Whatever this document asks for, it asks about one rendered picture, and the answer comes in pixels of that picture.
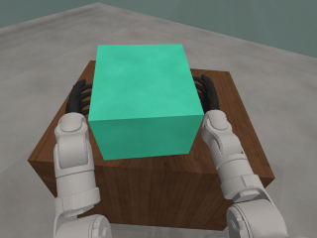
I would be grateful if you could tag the pedestal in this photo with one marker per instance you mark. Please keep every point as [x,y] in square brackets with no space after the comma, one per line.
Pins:
[175,191]

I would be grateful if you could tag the robot right hand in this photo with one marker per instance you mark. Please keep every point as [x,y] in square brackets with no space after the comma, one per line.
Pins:
[208,95]

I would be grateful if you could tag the carton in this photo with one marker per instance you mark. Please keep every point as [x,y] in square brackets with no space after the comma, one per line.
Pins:
[144,102]

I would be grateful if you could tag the left robot forearm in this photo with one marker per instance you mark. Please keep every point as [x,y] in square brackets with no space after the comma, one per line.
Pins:
[74,169]

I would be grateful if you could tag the robot left upper arm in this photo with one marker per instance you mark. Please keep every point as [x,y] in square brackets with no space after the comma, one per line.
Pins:
[92,226]

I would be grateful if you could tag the robot left hand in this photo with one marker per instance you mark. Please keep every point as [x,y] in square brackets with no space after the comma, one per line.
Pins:
[74,104]

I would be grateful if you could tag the robot right upper arm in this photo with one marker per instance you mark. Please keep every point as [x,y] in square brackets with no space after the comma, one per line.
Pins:
[255,219]

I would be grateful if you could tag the right robot forearm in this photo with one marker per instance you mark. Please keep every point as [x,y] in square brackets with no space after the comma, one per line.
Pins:
[238,181]

